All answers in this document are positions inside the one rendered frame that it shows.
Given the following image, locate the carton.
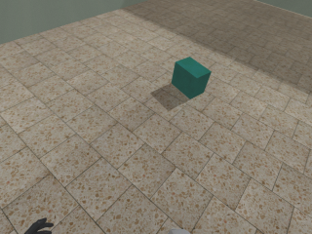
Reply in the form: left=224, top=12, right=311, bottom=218
left=172, top=57, right=212, bottom=99

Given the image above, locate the robot left hand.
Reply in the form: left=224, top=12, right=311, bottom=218
left=24, top=217, right=54, bottom=234

